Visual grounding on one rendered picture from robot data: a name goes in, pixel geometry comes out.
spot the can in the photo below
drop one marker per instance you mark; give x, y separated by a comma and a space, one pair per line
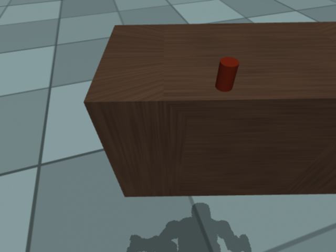
226, 74

